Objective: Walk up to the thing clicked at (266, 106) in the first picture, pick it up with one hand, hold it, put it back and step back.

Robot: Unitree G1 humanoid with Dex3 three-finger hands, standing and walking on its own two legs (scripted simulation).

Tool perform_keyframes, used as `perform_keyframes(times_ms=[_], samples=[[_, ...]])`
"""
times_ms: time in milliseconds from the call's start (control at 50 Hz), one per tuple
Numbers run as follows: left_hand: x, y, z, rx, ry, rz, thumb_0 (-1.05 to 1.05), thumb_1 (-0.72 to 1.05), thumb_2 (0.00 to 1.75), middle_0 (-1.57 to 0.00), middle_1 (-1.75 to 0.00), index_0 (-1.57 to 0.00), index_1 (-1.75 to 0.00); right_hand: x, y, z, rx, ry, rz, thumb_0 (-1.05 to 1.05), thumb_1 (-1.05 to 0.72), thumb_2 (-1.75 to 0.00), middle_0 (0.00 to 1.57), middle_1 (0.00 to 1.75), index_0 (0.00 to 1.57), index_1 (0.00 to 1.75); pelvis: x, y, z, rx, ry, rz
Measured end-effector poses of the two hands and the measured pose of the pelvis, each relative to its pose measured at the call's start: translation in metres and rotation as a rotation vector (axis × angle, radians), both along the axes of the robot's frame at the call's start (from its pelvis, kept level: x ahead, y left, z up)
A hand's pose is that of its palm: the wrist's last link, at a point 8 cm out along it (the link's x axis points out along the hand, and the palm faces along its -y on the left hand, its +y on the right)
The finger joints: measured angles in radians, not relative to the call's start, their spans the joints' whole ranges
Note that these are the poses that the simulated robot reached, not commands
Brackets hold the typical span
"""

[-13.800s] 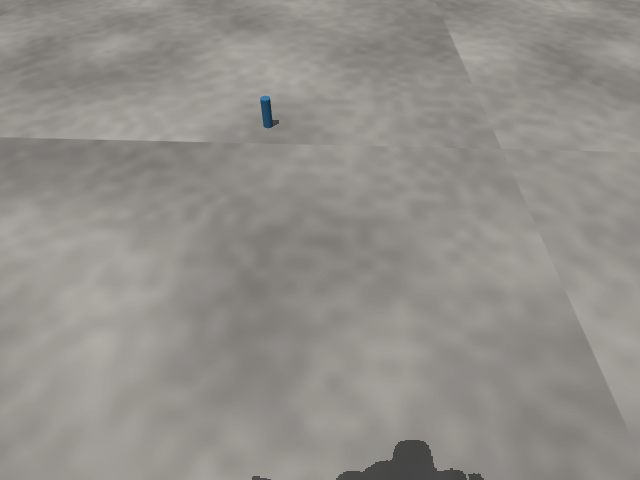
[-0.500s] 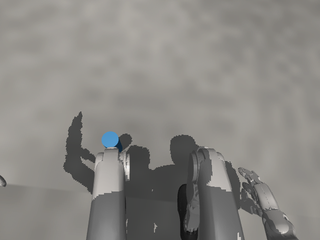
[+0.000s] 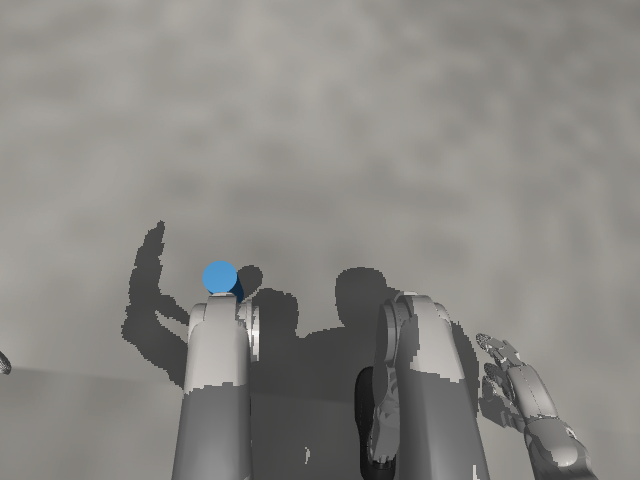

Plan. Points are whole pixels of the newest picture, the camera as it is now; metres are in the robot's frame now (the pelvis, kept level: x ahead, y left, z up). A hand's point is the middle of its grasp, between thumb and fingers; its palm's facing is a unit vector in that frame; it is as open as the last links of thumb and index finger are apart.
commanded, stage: go down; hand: left
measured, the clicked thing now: (225, 287) +0.37 +0.16 -0.30
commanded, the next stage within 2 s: none
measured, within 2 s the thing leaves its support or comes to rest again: neither
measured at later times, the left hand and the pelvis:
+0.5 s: hand out of the picture +0.32 +0.35 +0.00, palm faces -0.03 -0.99 -0.10, open 17.5 cm; pelvis +0.00 +0.00 -0.01, yaw +0 degrees
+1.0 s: hand out of the picture +0.33 +0.36 +0.00, palm faces -0.05 -0.99 -0.09, open 17.4 cm; pelvis +0.00 +0.00 -0.01, yaw +0 degrees
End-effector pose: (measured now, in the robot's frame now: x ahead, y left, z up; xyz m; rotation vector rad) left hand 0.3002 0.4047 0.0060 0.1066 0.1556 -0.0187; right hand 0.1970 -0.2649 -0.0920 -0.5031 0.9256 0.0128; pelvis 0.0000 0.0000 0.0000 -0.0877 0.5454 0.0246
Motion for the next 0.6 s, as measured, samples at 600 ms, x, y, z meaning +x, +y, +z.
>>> perform_keyframes(times_ms=[600], samples=[[0.005,0.006,0.001,-0.008,-0.057,-0.006,-0.01,-0.56,0.1,-0.07,-0.1,-0.06,-0.1,-0.003,-0.001,-0.005,-0.002,-0.015,-0.001,0.01,-0.89,-0.9,0.2,0.3,0.2,0.3,-0.002,0.0,-0.009,-0.002,-0.014,-0.003]])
